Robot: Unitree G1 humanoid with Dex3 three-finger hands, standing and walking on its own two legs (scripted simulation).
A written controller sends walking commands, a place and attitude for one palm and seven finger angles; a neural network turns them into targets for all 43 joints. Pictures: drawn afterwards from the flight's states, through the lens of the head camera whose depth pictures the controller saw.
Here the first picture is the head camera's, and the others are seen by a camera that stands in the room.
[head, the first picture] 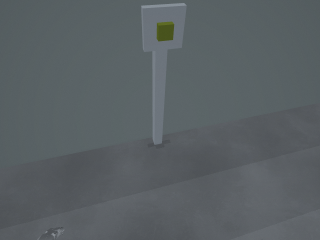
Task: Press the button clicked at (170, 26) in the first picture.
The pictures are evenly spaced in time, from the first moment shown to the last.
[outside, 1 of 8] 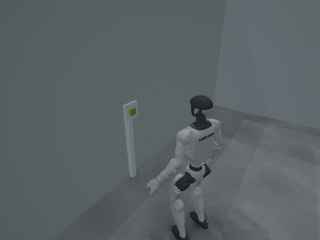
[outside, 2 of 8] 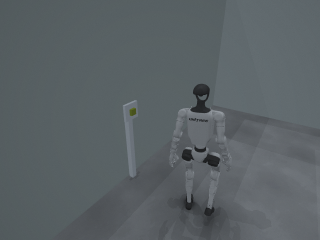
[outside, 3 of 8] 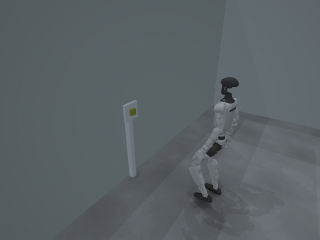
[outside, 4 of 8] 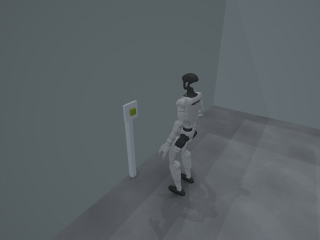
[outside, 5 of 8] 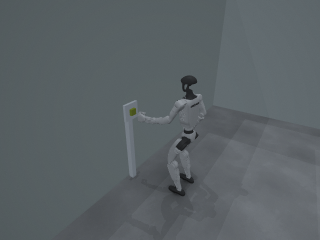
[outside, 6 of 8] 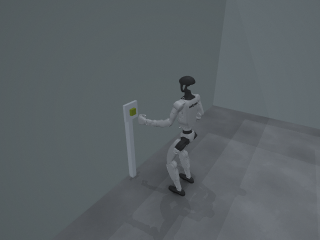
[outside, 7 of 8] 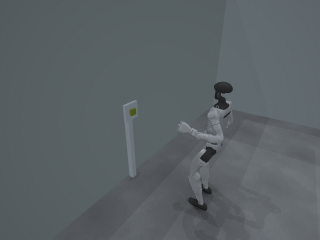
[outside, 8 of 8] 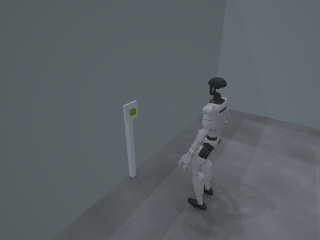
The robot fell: no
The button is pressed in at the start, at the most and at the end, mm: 0 9 0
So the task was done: yes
